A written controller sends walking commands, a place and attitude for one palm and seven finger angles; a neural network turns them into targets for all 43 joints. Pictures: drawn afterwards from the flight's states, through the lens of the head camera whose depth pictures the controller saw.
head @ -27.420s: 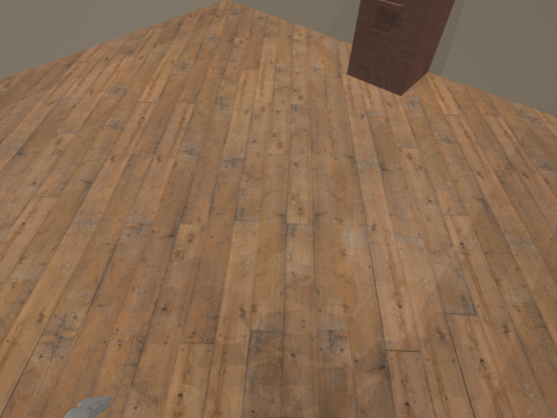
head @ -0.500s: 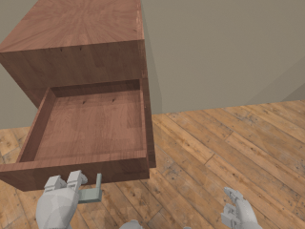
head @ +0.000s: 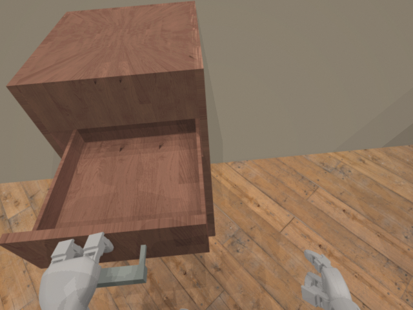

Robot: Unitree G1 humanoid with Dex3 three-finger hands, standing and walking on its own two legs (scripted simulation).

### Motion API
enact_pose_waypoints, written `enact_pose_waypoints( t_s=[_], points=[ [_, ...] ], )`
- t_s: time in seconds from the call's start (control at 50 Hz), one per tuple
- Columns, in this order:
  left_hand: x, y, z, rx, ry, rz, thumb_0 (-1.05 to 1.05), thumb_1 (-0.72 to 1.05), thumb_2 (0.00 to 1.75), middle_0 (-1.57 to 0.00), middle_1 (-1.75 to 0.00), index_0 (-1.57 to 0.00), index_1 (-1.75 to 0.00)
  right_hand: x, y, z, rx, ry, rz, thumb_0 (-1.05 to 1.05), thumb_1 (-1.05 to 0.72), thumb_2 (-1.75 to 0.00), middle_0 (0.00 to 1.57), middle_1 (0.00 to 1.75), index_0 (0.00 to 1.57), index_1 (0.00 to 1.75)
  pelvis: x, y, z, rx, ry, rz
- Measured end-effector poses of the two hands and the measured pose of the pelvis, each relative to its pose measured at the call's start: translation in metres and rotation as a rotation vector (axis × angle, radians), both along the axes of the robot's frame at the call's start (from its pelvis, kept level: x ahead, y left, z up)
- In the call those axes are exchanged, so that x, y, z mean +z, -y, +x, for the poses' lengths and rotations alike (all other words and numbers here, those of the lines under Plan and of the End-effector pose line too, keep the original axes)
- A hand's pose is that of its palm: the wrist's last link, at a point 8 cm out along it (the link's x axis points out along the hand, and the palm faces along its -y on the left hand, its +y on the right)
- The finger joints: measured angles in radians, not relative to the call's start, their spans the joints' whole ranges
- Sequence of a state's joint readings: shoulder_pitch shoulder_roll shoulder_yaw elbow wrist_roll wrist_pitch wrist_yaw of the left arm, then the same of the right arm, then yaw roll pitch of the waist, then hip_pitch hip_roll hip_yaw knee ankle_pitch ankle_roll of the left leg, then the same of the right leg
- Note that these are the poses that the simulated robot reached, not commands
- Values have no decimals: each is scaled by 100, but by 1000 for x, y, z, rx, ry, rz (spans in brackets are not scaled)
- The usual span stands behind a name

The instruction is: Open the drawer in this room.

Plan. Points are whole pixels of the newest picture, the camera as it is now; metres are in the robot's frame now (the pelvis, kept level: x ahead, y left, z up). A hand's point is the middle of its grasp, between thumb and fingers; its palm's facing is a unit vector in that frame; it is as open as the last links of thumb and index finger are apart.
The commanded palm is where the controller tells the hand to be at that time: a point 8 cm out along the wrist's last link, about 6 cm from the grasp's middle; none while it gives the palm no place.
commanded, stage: lift the hand off the handle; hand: left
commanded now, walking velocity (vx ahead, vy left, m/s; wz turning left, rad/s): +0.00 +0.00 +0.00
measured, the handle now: (112, 264) +0.21 +0.22 -0.03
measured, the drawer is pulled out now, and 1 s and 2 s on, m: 0.30 0.30 0.30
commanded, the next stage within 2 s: draw the hand back to the body in 1.58 s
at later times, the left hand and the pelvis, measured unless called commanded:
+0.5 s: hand (82, 280) +0.17 +0.23 +0.03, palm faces +0.01 -0.14 -0.99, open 13.5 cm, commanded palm +0.15 +0.22 +0.09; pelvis +0.01 +0.01 +0.01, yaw +0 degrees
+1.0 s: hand (74, 269) +0.17 +0.23 +0.07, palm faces +0.04 -0.15 -0.99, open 13.9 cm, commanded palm +0.15 +0.23 +0.13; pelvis +0.01 +0.01 +0.03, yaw +0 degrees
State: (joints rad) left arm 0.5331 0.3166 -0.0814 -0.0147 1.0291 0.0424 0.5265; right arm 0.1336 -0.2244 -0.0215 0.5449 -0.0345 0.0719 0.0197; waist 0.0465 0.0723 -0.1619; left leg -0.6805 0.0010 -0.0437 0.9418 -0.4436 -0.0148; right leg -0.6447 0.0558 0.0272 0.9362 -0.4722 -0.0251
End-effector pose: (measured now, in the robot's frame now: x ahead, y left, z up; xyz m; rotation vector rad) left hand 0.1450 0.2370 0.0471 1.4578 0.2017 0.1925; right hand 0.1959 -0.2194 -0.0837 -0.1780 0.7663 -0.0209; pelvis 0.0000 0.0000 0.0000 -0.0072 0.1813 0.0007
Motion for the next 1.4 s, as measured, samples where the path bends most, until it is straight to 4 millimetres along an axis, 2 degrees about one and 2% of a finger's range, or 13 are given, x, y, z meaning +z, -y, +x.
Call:
enact_pose_waypoints(
  t_s=[0.22, 0.56, 1.16, 1.4],
  points=[
    [12, -3, 1, -13, -33, -31, 0, -49, 30, -32, -120, -37, -121, 9, -14, 10, 39, 13, 8, 1, -90, -90, 20, 30, 20, 30, 8, -4, 5, 4, 21, -3],
    [39, 0, 1, -36, 15, -41, 0, -49, 30, -32, -120, -37, -122, 16, -18, 14, 46, 22, 29, 1, -90, -90, 20, 30, 20, 30, 13, -10, 11, -2, 44, -4],
    [88, -2, 3, -37, 49, -44, 0, -49, 30, -32, -120, -32, -120, 38, -20, 25, 65, 54, 45, 1, -90, -90, 20, 30, 20, 30, 30, -7, 12, -6, 111, -2],
    [106, 2, 7, -62, 72, -58, 0, -49, 30, -32, -120, -32, -120, 44, -30, 30, 79, 65, 65, 2, -90, -90, 20, 30, 20, 30, 35, -11, 14, -8, 130, -4]
  ],
)
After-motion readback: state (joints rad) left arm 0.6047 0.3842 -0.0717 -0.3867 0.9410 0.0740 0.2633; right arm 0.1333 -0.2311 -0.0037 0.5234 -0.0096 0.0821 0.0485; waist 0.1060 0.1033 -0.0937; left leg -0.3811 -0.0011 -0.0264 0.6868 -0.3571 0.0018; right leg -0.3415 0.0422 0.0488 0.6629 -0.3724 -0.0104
